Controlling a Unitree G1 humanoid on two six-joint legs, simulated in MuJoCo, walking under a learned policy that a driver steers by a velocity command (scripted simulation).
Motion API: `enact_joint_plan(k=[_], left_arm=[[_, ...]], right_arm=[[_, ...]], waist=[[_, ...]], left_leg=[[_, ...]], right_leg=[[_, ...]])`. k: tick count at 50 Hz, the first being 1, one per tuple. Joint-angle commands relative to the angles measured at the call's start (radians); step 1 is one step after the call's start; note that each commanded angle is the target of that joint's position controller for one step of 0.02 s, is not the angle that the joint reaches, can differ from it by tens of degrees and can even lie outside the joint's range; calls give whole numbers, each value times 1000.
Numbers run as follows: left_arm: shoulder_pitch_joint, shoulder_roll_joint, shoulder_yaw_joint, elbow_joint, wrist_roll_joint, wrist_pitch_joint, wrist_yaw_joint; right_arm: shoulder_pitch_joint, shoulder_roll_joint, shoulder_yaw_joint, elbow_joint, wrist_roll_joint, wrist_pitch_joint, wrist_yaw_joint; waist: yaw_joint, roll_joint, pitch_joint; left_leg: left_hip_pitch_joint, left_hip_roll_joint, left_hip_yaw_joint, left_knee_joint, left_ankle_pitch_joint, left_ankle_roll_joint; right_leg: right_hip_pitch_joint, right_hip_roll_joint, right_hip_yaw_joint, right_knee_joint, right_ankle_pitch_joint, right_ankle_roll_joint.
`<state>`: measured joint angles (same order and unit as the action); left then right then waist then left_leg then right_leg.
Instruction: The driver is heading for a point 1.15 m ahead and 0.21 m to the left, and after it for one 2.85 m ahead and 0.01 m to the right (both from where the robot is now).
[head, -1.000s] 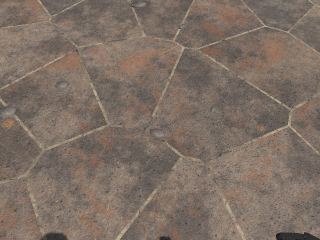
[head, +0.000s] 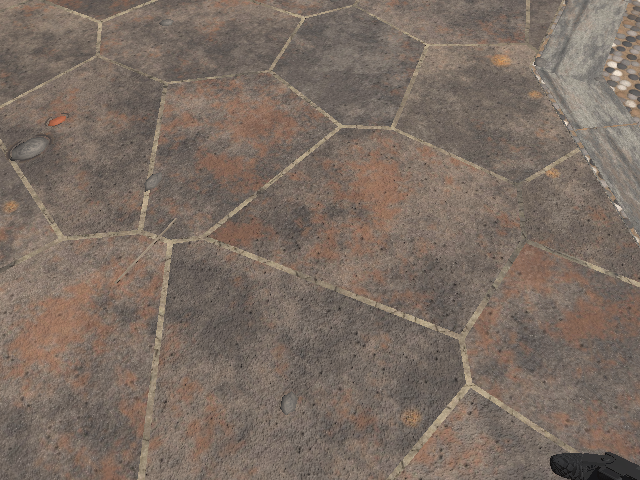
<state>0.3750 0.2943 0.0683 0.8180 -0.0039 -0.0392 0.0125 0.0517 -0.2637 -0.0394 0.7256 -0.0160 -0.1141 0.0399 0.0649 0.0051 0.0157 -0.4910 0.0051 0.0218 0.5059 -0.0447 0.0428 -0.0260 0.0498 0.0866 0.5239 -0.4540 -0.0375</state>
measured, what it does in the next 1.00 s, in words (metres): walks ahead: right foot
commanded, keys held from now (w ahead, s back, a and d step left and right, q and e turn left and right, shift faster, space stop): no key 1.00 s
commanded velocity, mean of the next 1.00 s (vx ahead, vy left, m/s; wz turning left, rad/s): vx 0.09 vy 0.00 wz -0.02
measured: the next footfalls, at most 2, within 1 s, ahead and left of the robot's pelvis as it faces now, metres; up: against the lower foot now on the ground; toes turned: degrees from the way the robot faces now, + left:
right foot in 0.38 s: +0.19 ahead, -0.14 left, +0.00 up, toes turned +1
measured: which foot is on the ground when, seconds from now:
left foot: down 0.00-1.00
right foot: down 0.00-0.00, up 0.02-0.36, down 0.38-1.00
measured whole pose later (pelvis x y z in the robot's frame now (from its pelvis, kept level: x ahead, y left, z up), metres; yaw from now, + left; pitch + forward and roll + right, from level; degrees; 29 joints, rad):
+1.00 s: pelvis +0.14 +0.00 +0.02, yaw +0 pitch -2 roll +0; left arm 0.15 0.23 0.05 1.02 0.00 0.01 0.04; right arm 0.17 -0.24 -0.02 1.05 -0.01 0.01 -0.02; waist -0.01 0.00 0.04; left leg -0.16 0.00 0.03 0.49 -0.30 0.01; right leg -0.21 -0.01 0.03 0.49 -0.25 0.02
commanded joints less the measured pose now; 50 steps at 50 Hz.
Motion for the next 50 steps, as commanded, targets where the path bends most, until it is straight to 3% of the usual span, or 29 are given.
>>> enact_joint_plan(k=[1, 2, 3, 4, 5, 8, 11, 15, 17, 18, 19, 20, 21, 22, 23, 27, 31, 38, 50], left_arm=[[154, 30, -10, -49, 3, -27, 0], [102, 131, 13, -42, -16, -28, -3], [0, 135, 14, -70, -25, -22, -2], [-56, 123, 12, -81, -11, -13, 1], [-68, 115, 17, -85, 2, 0, 7], [-6, 39, 2, -63, 3, 32, 20], [-41, 26, -6, -63, 10, 39, 28], [-119, 55, 4, -64, 7, 56, 28], [-137, 48, 5, -62, 13, 55, 28], [-145, 50, 5, -61, 22, 53, 29], [-153, 75, 9, -68, 30, 49, 32], [-164, 126, 17, -76, 24, 48, 37], [-184, 134, 24, -54, 11, 50, 34], [-193, 79, 17, -54, 10, 49, 26], [-196, 52, 8, -47, 18, 44, 22], [-184, 58, 9, -11, 12, 22, 19], [-191, 60, 8, 22, 8, 22, 23], [-208, 55, 4, 84, 6, 30, 26], [-224, 42, -2, 184, 7, 43, 31]], right_arm=[[355, -225, -68, 30, -8, -1, -3], [315, -171, -51, 15, 17, 9, -1], [233, -141, -40, 3, 17, 17, -6], [163, -114, -27, 2, 13, 21, -6], [122, -88, -18, 2, 8, 21, -8], [63, -84, -12, 24, -13, 18, -7], [47, -118, -20, 50, -6, 29, -19], [67, -123, -16, 89, -2, 57, -25], [51, -108, -8, 100, 8, 67, -25], [66, -89, 0, 111, 12, 69, -25], [98, -67, 9, 123, 5, 68, -25], [152, -65, 9, 133, -10, 64, -22], [184, -52, 10, 140, -6, 67, -24], [138, -71, 9, 144, -5, 73, -29], [111, -75, 8, 141, 0, 81, -34], [110, -80, 6, 162, 1, 98, -44], [102, -82, 4, 190, 9, 104, -47], [106, -85, 1, 240, 12, 116, -57], [129, -83, 6, 303, 11, 114, -68]], waist=[[-125, 317, -473], [-148, 164, -387], [-132, 94, -251], [-102, 29, -152], [-71, 31, -120], [-14, 102, -117], [-20, 108, -156], [-54, 92, -121], [-42, 81, -81], [-38, 66, -62], [-49, 33, -57], [-95, -46, -61], [-126, -141, -60], [-89, -111, -39], [-83, -95, -30], [-78, -72, -55], [-75, -41, -66], [-76, -9, -50], [-72, -8, -7]], left_leg=[[886, 430, -626, -45, 573, 330], [786, 395, -562, -77, 454, 288], [649, 354, -422, -90, 435, 247], [500, 303, -326, -122, 485, 223], [401, 273, -274, -148, 489, 205], [235, 209, -151, -205, 587, 201], [227, 196, -96, -212, 569, 193], [218, 200, -124, -239, 182, 177], [192, 179, -137, -227, -35, 148], [181, 152, -138, -212, -121, 112], [163, 120, -133, -185, -191, 67], [131, 58, -97, -147, -269, 29], [168, 7, -38, -149, -275, 4], [213, 5, -21, -126, -243, -11], [222, 8, -20, -113, -211, -10], [256, 25, -31, -89, -78, -3], [284, 28, -30, -73, -6, -8], [304, 31, -29, -77, 8, -16], [288, 32, -30, -109, -71, -19]], right_leg=[[-531, 78, 56, 763, -198, 51], [-587, 24, 128, 839, -183, 51], [-624, -25, 79, 818, -124, 54], [-609, -72, 32, 741, -71, 63], [-557, -111, 20, 660, -25, 65], [-372, -122, -13, 466, 59, 91], [-288, -122, -28, 274, 182, 98], [-239, -120, -31, 136, 255, 88], [-182, -109, -47, 2, 303, 68], [-143, -110, -43, -82, 361, 55], [-99, -157, 9, -114, 465, 39], [-61, -207, 48, -87, 571, 14], [-125, -185, 40, -77, 412, -9], [-182, -152, 26, -94, 322, 2], [-196, -143, 18, -99, 331, 18], [-152, -127, -2, -61, 493, 28], [-132, -121, -9, -47, 552, 22], [-125, -107, -25, -54, 536, 19], [-132, -87, -44, -91, 431, 29]])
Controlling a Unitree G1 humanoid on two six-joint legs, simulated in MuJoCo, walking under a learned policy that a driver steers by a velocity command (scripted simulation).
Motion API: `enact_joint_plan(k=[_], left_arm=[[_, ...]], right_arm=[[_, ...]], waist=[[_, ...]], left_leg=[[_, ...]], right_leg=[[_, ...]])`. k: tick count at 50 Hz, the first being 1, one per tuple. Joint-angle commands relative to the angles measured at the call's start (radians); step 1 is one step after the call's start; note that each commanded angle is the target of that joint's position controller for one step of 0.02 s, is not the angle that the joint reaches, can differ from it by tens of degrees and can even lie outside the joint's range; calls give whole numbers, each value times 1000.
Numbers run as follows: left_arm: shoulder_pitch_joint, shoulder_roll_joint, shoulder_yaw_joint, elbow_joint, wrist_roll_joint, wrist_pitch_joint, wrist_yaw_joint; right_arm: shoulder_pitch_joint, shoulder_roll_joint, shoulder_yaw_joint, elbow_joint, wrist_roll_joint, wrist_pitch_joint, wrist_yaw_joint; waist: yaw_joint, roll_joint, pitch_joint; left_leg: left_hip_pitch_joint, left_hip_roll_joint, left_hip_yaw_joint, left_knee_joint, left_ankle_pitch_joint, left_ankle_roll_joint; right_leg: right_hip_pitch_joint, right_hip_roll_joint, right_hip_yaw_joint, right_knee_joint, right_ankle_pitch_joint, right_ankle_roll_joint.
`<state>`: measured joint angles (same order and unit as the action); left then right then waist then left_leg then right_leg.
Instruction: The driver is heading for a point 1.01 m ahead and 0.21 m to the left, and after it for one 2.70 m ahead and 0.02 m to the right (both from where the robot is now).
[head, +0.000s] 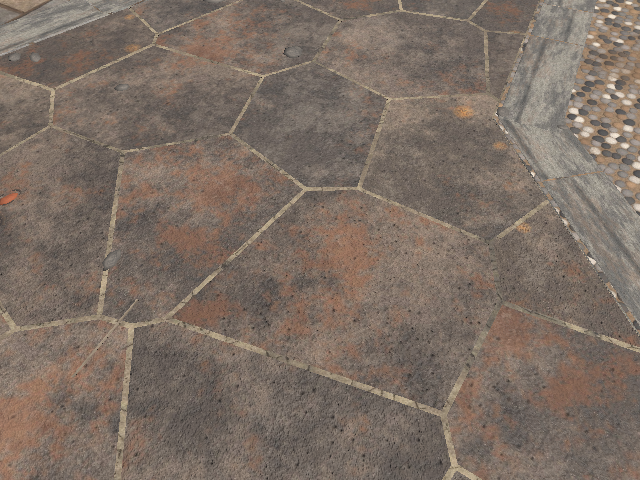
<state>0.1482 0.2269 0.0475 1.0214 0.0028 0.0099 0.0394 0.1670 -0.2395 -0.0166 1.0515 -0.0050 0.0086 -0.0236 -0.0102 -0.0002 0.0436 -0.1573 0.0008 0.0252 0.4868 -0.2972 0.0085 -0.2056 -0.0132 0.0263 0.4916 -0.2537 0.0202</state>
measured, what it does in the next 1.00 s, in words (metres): walks ahead, turning left: left foot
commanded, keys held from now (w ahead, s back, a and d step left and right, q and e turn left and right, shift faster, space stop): no key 0.14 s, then w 0.26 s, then w+q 0.60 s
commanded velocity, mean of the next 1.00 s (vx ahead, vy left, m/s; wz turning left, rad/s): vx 0.32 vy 0.00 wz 0.23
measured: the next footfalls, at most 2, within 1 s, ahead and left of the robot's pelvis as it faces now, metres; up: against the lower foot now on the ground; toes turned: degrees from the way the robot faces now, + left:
left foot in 0.90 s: +0.40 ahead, +0.11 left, +0.00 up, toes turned +17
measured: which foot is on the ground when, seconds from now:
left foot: down 0.00-0.42, up 0.44-0.88, down 0.90-1.00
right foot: down 0.00-0.92, up 0.94-1.00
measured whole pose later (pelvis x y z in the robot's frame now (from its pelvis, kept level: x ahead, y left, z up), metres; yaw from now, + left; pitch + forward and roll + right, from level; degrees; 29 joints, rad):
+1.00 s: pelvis +0.30 +0.02 -0.02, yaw +17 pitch +0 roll +1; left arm 0.30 0.24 0.04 0.98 -0.03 -0.13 0.01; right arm 0.09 -0.26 -0.08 0.84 0.02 -0.06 0.05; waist 0.01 0.01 0.06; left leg -0.42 -0.10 0.06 0.60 -0.19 0.13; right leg -0.25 -0.04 0.00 1.27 -0.43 -0.02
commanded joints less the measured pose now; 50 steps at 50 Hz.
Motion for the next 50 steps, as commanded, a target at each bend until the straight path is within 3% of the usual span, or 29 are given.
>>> enact_joint_plan(k=[1, 7, 9, 11, 12, 13, 15, 17, 19, 20, 21, 22, 23, 24, 25, 27, 29, 33, 39, 42, 44, 45, 46, 47, 48, 49, 50], left_arm=[[3, 108, 18, -12, 0, -6, 4], [10, 103, 12, 28, 0, -4, 7], [34, 94, 11, 49, -5, -1, 8], [11, 99, 13, 36, -9, -11, 8], [-13, 82, 10, 21, -10, -25, 3], [-26, 66, 6, 11, -14, -40, -5], [-27, 69, 10, 3, -27, -62, -21], [-6, 71, 12, 4, -36, -80, -31], [116, 62, 22, 65, -30, -90, -34], [199, 66, 30, 103, -23, -86, -35], [300, 102, 42, 123, -19, -86, -32], [422, 222, 66, 131, -23, -90, -30], [433, 198, 50, 138, -1, -110, -38], [344, 142, 31, 111, -1, -127, -38], [269, 110, 19, 86, -6, -136, -40], [209, 77, 4, 65, -5, -138, -45], [253, 60, -3, 72, 12, -133, -38], [265, 102, -1, 61, 23, -125, -14], [330, 131, 7, 56, 2, -110, 1], [298, 174, 20, 32, -5, -95, 8], [253, 208, 31, 3, -3, -79, 13], [224, 213, 31, -17, -6, -82, 9], [244, 125, 9, -48, 26, -100, -5], [309, 35, -19, -104, -9, -144, -28], [151, 133, 8, -137, -45, -181, -38], [96, 152, 14, -168, -59, -193, -38], [99, 149, 19, -156, -43, -191, -26]], right_arm=[[17, -106, -16, -19, -1, -9, -5], [40, -95, -12, 1, -1, -12, -7], [70, -106, -17, 16, 6, -8, -11], [92, -154, -35, 8, 17, -9, -16], [127, -181, -45, 11, 22, -16, -16], [144, -208, -57, 14, 27, -26, -16], [128, -187, -58, 0, 22, -49, -13], [81, -171, -58, -24, 35, -60, -6], [31, -174, -60, -42, 49, -54, 0], [38, -161, -56, -46, 45, -53, 3], [29, -107, -40, -56, 37, -56, 9], [25, -36, -22, -90, 28, -69, 10], [-5, -64, -32, -108, 50, -82, 7], [-10, -88, -39, -113, 74, -92, 12], [7, -97, -42, -103, 74, -98, 18], [15, -108, -57, -88, 52, -99, 21], [21, -74, -59, -81, 46, -84, 36], [-102, -25, -46, -151, 40, -67, 48], [-283, -7, -26, -259, 33, -65, 84], [-249, -46, -45, -285, 32, -66, 100], [-42, -127, -88, -248, 36, -59, 102], [117, -187, -123, -211, 37, -51, 88], [206, -254, -137, -183, 39, -38, 60], [183, -285, -131, -219, 17, -52, 63], [184, -208, -113, -205, 13, -65, 62], [121, -163, -102, -213, 19, -80, 61], [33, -136, -91, -236, 22, -93, 68]], waist=[[3, -3, -32], [5, -1, -16], [3, 24, -19], [-15, 89, 53], [-29, 146, 76], [-35, 188, 99], [-20, 169, 127], [11, 136, 112], [74, 107, 60], [96, 78, 35], [130, -49, 2], [152, -313, -53], [148, -250, -34], [101, -144, 49], [68, -116, 75], [38, -97, 77], [42, -102, 43], [50, -60, 82], [79, -52, 123], [12, -105, 51], [-106, -146, -80], [-193, -118, -155], [-157, 113, -240], [-69, 237, -403], [-123, 108, -312], [-87, 64, -179], [-26, -47, -110]], left_leg=[[-48, 37, -34, -93, 173, 15], [-60, 35, -35, -110, 127, 16], [-67, 28, -44, -136, -151, 37], [-103, 107, -166, -212, -466, 102], [-89, 197, -291, -281, -558, 150], [-103, 293, -418, -337, -583, 205], [-85, 356, -484, -361, -495, 240], [-65, 312, -381, -327, -363, 193], [-190, 198, -210, -233, -253, 142], [-245, 151, -156, -145, -200, 127], [-351, 81, -81, 75, -103, 87], [-548, -34, 38, 421, -184, 24], [-636, -36, -108, 644, -281, 39], [-717, 16, -178, 729, -191, 68], [-728, 46, -183, 730, -83, 86], [-671, 80, -180, 633, 67, 91], [-615, 78, -140, 601, 142, 73], [-634, 73, -100, 437, 254, 35], [-554, 56, 40, 196, 306, 70], [-412, -16, 116, 175, 195, 125], [-148, -79, 131, 159, 145, 176], [114, -78, 64, 76, 186, 217], [385, 135, -282, 74, 169, 281], [600, 355, -890, -140, -46, 489], [532, 316, -817, -230, -54, 413], [382, 280, -649, -240, 13, 366], [212, 228, -531, -252, 120, 328]], right_leg=[[46, -23, 15, -61, 221, -28], [35, -18, 10, -75, 173, -23], [10, 24, -36, -40, -79, -28], [-126, 54, -72, 61, -286, -41], [-192, 54, -94, 159, -250, -43], [-223, 21, -77, 268, -192, -50], [-308, -40, -27, 377, -237, -75], [-264, -62, -26, 238, -247, -97], [40, 14, -123, 9, -40, -89], [157, 41, -127, -21, 5, -74], [288, -65, 41, -105, -66, -98], [420, -304, 432, -264, -196, -209], [352, -409, 649, -330, -346, -296], [316, -396, 574, -336, -390, -270], [288, -351, 450, -339, -317, -222], [258, -273, 216, -340, -17, -142], [248, -227, 74, -331, 186, -122], [195, -222, -53, -371, 329, -137], [240, -245, -199, -355, 479, -125], [318, -269, -249, -183, 978, -111], [293, -272, -250, 111, 1183, -99], [144, -231, -252, 351, 1037, -69], [-160, -115, -237, 717, 190, -37], [-472, 73, -22, 1004, -338, -13], [-579, 13, 100, 1032, -269, -45], [-605, -32, 81, 957, -163, -65], [-537, -78, 75, 870, -97, -60]])
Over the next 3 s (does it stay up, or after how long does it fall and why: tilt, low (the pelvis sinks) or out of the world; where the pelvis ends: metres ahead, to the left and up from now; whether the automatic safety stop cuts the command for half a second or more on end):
stays up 0.90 0.22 0.00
